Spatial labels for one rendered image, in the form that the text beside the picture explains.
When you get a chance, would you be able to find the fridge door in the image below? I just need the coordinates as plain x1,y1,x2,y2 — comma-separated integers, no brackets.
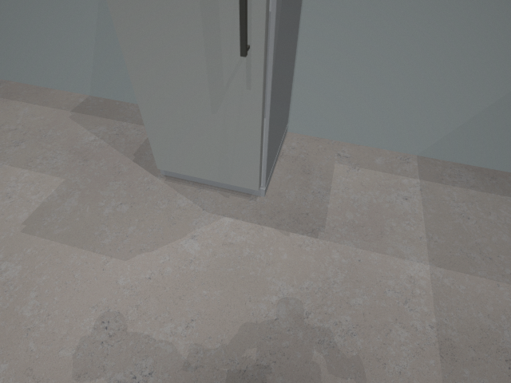
106,0,270,191

